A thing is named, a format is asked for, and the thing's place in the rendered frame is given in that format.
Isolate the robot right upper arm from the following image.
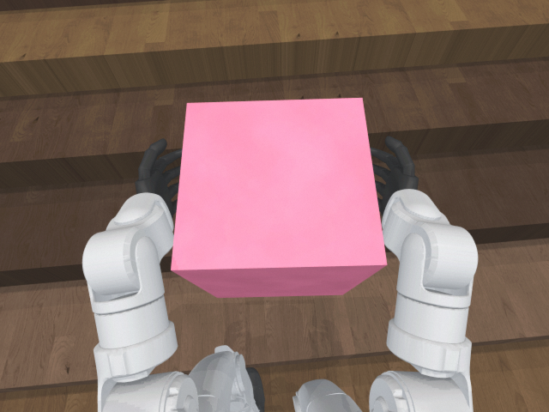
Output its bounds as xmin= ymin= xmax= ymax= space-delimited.
xmin=369 ymin=371 xmax=470 ymax=412

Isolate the robot left shin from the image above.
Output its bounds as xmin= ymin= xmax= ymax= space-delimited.
xmin=214 ymin=345 xmax=260 ymax=412

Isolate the left robot hand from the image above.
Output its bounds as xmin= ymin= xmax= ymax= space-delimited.
xmin=135 ymin=138 xmax=183 ymax=218

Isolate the right robot hand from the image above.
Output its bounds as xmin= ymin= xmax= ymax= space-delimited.
xmin=370 ymin=136 xmax=419 ymax=216

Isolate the right robot thigh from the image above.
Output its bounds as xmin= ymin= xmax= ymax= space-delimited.
xmin=293 ymin=379 xmax=362 ymax=412

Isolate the robot right forearm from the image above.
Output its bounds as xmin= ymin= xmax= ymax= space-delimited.
xmin=382 ymin=189 xmax=478 ymax=412

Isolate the robot left forearm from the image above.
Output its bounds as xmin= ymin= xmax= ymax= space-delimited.
xmin=82 ymin=192 xmax=178 ymax=412

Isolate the carton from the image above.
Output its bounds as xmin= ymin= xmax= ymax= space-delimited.
xmin=171 ymin=98 xmax=387 ymax=298

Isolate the robot left upper arm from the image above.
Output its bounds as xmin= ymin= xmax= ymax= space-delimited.
xmin=102 ymin=371 xmax=199 ymax=412

